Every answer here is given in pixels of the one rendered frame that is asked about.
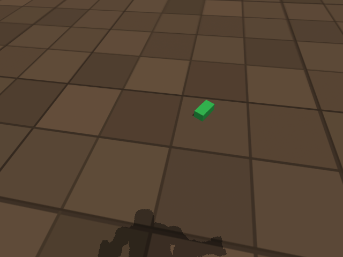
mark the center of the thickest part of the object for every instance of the carton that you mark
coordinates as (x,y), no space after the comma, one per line
(204,110)

